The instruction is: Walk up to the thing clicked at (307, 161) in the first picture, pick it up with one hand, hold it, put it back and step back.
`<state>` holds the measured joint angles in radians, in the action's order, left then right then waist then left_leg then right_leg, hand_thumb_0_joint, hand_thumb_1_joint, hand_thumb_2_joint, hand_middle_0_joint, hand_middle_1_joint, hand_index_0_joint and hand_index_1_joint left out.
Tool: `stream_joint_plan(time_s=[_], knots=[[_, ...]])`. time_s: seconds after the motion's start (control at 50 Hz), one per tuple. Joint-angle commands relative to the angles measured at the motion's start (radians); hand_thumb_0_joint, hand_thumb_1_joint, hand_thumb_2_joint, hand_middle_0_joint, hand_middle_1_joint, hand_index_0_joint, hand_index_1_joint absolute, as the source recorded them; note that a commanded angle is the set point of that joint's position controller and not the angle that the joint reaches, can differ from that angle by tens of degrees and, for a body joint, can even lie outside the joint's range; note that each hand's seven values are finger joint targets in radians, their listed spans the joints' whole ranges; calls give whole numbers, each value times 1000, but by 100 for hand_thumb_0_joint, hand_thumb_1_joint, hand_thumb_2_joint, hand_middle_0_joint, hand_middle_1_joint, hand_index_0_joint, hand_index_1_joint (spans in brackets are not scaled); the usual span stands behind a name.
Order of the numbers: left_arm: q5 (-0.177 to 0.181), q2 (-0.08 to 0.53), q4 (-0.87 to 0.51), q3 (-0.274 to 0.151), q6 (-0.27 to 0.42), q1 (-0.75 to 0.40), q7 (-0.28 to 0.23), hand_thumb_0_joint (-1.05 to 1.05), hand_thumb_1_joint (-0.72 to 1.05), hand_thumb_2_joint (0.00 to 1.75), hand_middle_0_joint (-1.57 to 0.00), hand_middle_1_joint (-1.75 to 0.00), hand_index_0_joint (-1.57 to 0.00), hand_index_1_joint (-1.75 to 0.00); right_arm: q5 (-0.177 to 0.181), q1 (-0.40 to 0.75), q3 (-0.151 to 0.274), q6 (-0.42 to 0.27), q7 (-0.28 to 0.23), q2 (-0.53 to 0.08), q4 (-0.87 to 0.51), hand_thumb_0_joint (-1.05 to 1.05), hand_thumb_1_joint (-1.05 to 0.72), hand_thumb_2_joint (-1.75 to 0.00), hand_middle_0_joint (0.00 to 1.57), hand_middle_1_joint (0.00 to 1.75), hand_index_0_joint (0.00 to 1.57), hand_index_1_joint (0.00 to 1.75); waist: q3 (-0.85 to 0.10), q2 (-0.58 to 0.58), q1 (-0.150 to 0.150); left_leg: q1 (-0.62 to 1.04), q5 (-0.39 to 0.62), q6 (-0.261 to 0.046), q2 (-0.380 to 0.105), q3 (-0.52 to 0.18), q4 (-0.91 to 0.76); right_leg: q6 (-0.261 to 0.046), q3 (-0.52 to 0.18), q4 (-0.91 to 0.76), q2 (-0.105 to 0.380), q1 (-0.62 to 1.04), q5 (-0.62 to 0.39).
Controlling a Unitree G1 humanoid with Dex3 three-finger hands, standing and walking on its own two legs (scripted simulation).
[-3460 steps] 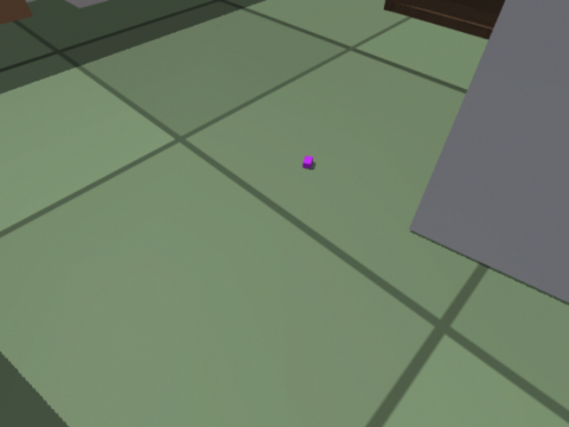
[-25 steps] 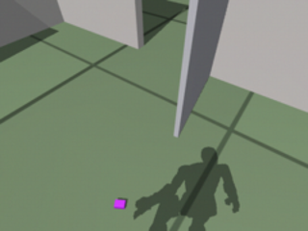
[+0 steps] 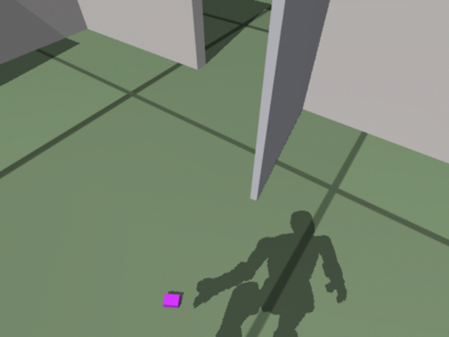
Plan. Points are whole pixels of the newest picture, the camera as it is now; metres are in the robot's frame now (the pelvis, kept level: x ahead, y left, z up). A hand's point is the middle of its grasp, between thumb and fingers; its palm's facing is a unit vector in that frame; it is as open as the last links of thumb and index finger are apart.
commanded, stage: stand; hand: left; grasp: from above
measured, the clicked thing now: (172, 300) +0.42 +0.23 -0.77
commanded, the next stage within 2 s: step back in 0.80 s
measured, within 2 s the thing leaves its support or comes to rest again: neither
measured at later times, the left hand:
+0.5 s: hand out of the picture +0.07 +0.25 -0.16, palm faces +0.00 -0.94 -0.34, open 7.4 cm
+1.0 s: hand out of the picture +0.07 +0.26 -0.17, palm faces -0.03 -0.92 -0.39, open 7.4 cm
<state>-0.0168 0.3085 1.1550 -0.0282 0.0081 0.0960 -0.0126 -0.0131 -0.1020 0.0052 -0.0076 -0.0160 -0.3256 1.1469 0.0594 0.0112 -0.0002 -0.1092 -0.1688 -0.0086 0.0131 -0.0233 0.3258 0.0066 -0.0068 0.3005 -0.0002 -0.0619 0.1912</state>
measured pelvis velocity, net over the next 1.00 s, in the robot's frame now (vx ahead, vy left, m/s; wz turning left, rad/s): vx -0.03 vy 0.00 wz -0.01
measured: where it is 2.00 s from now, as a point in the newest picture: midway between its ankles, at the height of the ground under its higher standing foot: outside the picture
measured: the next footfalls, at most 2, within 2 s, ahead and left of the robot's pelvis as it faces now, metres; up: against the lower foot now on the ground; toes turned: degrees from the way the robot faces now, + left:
left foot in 1.64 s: -0.16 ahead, +0.13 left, +0.00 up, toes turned +0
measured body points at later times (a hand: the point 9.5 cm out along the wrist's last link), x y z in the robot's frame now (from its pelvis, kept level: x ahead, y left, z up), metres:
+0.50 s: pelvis +0.00 +0.00 +0.00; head +0.01 +0.00 +0.45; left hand +0.07 +0.30 -0.13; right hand +0.08 -0.30 -0.14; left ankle +0.01 +0.11 -0.75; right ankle -0.01 -0.12 -0.75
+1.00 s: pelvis -0.03 +0.00 -0.01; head +0.03 +0.00 +0.43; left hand +0.07 +0.31 -0.14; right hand +0.06 -0.32 -0.14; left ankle +0.01 +0.11 -0.75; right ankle -0.01 -0.12 -0.75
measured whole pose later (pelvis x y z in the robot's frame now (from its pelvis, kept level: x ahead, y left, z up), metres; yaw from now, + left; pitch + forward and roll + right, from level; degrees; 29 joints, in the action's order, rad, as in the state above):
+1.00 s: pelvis -0.03 +0.00 -0.01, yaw -1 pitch -2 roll +0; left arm 0.00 0.39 1.02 -0.04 -0.02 0.08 -0.01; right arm 0.01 -0.05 0.03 0.03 0.01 -0.37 1.05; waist 0.16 -0.01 -0.01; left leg -0.26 -0.20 -0.01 0.01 -0.01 0.49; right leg -0.01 -0.02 0.51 -0.01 -0.24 0.24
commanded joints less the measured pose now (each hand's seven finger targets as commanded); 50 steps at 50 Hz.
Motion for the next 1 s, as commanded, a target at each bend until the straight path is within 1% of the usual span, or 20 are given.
stream_joint_plan(time_s=[0.0, 0.06, 0.16, 0.24, 0.34, 0.36, 0.4, 0.44, 0.56, 0.64, 0.72, 0.76, 0.78, 0.8, 0.82, 0.84, 0.86, 0.88, 0.9, 0.98], knots=[[1, 206, -52, -38, 19, -28, -14, 0, 90, 90, -20, -30, -20, -30, -4, 26, 39, -23, -11, -198, -58, 0, -90, -90, 20, 30, 20, 30, -77, -15, 1, 35, 173, -19, -133, -101, -37, -20, -90, -37, 123, -10, -148], [3, 202, -57, -36, 19, -27, -12, 0, 90, 90, -20, -30, -20, -30, -2, 33, 38, -27, -11, -204, -59, 0, -90, -90, 20, 30, 20, 30, -83, 10, 4, 25, 192, -19, -133, -98, -37, -21, -92, -35, 125, 6, -181], [4, 208, -55, -37, 17, -37, -11, 0, 90, 90, -20, -30, -20, -30, -1, 32, 36, -26, -9, -198, -58, 0, -90, -90, 20, 30, 20, 30, -74, -7, 1, 21, 154, -19, -132, -102, -49, -23, -92, -38, 123, -1, -142], [4, 209, -59, -35, 18, -31, -9, 0, 90, 90, -20, -30, -20, -30, -2, 37, 37, -30, -9, -206, -62, 0, -90, -90, 20, 30, 20, 30, -88, 0, 4, 38, 192, -22, -137, -98, -45, -25, -92, -34, 124, -1, -167], [4, 215, -61, -33, 20, -40, -8, 0, 90, 90, -20, -30, -20, -30, -2, 32, 37, -27, -7, -209, -58, 0, -90, -90, 20, 30, 20, 30, -70, -9, -2, 32, 154, -16, -135, -101, -49, -23, -94, -42, 123, -19, -127], [3, 215, -63, -32, 20, -33, -8, 0, 90, 90, -20, -30, -20, -30, -2, 42, 39, -26, -7, -215, -61, 0, -90, -90, 20, 30, 20, 30, -82, -10, 3, 41, 163, -24, -139, -100, -43, -24, -93, -41, 125, -16, -145], [4, 219, -60, -31, 21, -33, -9, 0, 90, 90, -20, -30, -20, -30, -1, 35, 36, -26, -5, -207, -60, 0, -90, -90, 20, 30, 20, 30, -72, -16, -3, 31, 164, -17, -132, -100, -50, -24, -92, -39, 122, -16, -144], [5, 218, -63, -32, 22, -30, -8, 0, 90, 90, -20, -30, -20, -30, -2, 29, 37, -27, -7, -212, -61, 0, -90, -90, 20, 30, 20, 30, -91, -6, -1, 46, 175, -24, -138, -95, -41, -27, -98, -36, 127, -8, -168], [4, 221, -63, -29, 22, -24, -8, 0, 90, 90, -20, -30, -20, -30, -1, 35, 37, -27, -4, -212, -63, 0, -90, -90, 20, 30, 20, 30, -81, -6, -1, 49, 176, -21, -139, -99, -44, -27, -93, -34, 124, -22, -152], [8, 226, -62, -29, 21, -24, -7, 0, 90, 90, -20, -30, -20, -30, 0, 23, 33, -27, -3, -208, -61, 0, -90, -90, 20, 30, 20, 30, -72, -5, -6, 30, 150, -20, -134, -96, -54, -29, -98, -33, 125, -12, -149], [8, 223, -64, -26, 22, -16, -5, 0, 90, 90, -20, -30, -20, -30, 1, 31, 34, -28, -3, -216, -63, 0, -90, -90, 20, 30, 20, 30, -71, -8, 2, 34, 160, -20, -136, -101, -52, -27, -98, -39, 122, -18, -136], [6, 228, -62, -27, 21, -11, -4, 0, 90, 90, -20, -30, -20, -30, 2, 26, 33, -27, -2, -213, -62, 0, -90, -90, 20, 30, 20, 30, -59, -14, 0, 27, 120, -19, -133, -100, -55, -27, -101, -47, 122, -30, -117], [21, 308, -95, -62, 12, -22, -11, 0, 90, 90, -20, -30, -20, -30, 3, 62, 57, -7, 3, -268, -78, 0, -90, -90, 20, 30, 20, 30, 59, -35, -6, -63, 242, -30, -112, -104, 32, -32, -109, 40, 107, -117, -282], [23, 302, -112, -63, 9, -13, -16, 0, 90, 90, -20, -30, -20, -30, 10, 38, 58, 0, 2, -259, -89, 0, -90, -90, 20, 30, 20, 30, 15, -33, -11, -60, 281, -35, -113, -91, 61, -44, -102, 70, 106, -96, -309], [23, 290, -121, -64, 6, 3, -18, 0, 90, 90, -20, -30, -20, -30, 12, 39, 60, 3, 4, -257, -98, 0, -90, -90, 20, 30, 20, 30, -15, -27, -5, -36, 290, -41, -113, -83, 80, -52, -95, 81, 106, -97, -312], [22, 290, -137, -63, 6, -2, -18, 0, 90, 90, -20, -30, -20, -30, 15, 27, 64, 7, 5, -260, -105, 0, -90, -90, 20, 30, 20, 30, -52, -26, -13, -42, 315, -56, -117, -84, 94, -60, -96, 123, 101, -80, -319], [21, 284, -149, -64, 3, 3, -19, 0, 90, 90, -20, -30, -20, -30, 16, 28, 69, 10, 6, -261, -116, 0, -90, -90, 20, 30, 20, 30, -91, -14, -13, -34, 325, -67, -120, -87, 121, -73, -91, 147, 97, -79, -311], [21, 276, -167, -63, -1, -13, -18, 0, 90, 90, -20, -30, -20, -30, 16, 18, 73, 13, 9, -260, -123, 0, -90, -90, 20, 30, 20, 30, -116, -14, -23, -51, 311, -76, -125, -89, 118, -74, -96, 174, 90, -74, -279], [20, 275, -184, -63, -4, -15, -17, 0, 90, 90, -20, -30, -20, -30, 17, 20, 78, 17, 11, -270, -138, 0, -90, -90, 20, 30, 20, 30, -136, 5, -20, -46, 297, -84, -127, -93, 131, -81, -99, 192, 90, -83, -252], [11, 275, -218, -61, -21, 3, -13, 0, 90, 90, -20, -30, -20, -30, 13, 38, 94, 32, 14, -282, -181, 0, -90, -90, 20, 30, 20, 30, -148, 45, -13, -89, 199, -128, -151, -131, 149, -94, -101, 280, 70, -147, -143]])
